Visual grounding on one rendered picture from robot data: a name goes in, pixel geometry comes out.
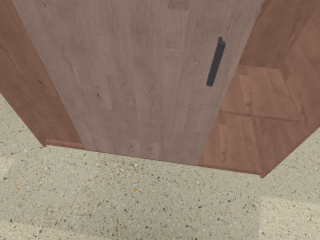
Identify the handle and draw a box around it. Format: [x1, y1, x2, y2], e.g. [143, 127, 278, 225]
[206, 36, 226, 87]

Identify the wardrobe door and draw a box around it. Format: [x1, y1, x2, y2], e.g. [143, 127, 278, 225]
[0, 0, 83, 144]
[12, 0, 264, 166]

